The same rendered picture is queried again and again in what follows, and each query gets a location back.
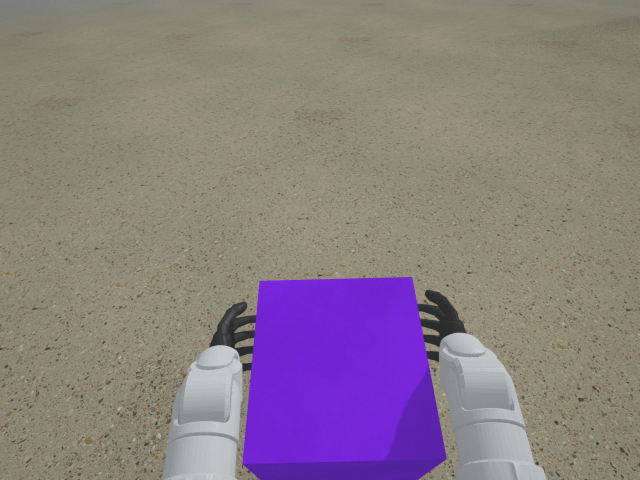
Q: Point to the left robot forearm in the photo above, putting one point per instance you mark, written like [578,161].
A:
[204,430]

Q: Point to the carton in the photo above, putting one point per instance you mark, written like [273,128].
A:
[340,385]

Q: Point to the robot right hand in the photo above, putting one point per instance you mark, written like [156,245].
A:
[448,323]

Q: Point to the right robot forearm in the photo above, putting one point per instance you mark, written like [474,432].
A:
[486,418]

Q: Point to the robot left hand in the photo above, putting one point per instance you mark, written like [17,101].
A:
[228,325]

